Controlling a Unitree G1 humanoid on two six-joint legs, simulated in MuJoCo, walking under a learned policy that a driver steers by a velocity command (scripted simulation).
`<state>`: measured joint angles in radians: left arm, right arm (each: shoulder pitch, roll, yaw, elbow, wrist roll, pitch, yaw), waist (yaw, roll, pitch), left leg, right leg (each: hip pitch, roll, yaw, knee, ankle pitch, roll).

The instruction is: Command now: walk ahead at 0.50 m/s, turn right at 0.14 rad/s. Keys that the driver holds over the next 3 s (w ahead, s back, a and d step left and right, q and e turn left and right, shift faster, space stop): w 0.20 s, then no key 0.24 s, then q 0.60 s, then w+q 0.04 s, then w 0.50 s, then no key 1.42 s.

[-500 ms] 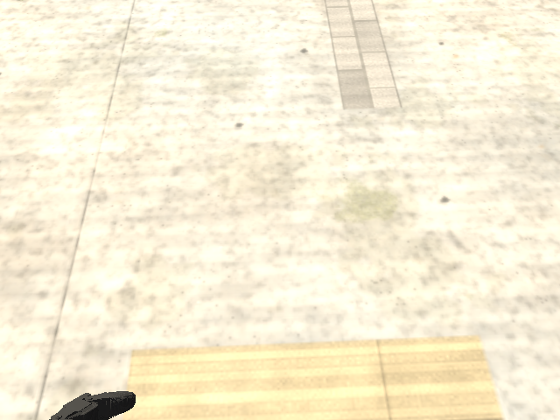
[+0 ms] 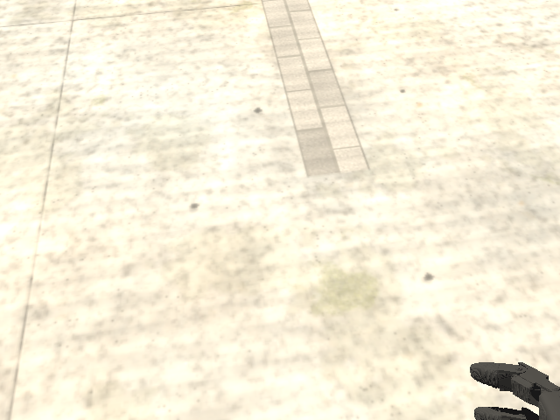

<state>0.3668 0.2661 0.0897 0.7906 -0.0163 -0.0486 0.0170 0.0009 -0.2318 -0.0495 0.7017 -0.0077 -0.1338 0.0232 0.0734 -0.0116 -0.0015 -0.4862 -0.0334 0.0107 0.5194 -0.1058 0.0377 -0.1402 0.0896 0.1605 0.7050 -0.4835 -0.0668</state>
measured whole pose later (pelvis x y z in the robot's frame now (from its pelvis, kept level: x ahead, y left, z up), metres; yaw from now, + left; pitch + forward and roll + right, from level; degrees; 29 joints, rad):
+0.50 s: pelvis +0.22 -0.03 +0.00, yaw +1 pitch +3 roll +1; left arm 0.04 0.22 0.04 0.66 0.02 -0.07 -0.01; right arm 0.30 -0.27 -0.05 0.84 0.01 -0.06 0.00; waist -0.06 0.01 0.01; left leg -0.30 -0.02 -0.05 0.88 -0.58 -0.03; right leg -0.49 0.00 0.00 0.54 -0.11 -0.03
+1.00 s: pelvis +0.24 +0.00 +0.02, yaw +15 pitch +3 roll -3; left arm 0.09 0.29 0.10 0.78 0.01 0.03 0.06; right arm 0.26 -0.27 -0.06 0.71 -0.01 0.02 -0.02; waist -0.02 -0.03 0.01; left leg -0.33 -0.01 -0.03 0.53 -0.25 0.05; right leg -0.59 0.00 0.00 1.07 -0.40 0.04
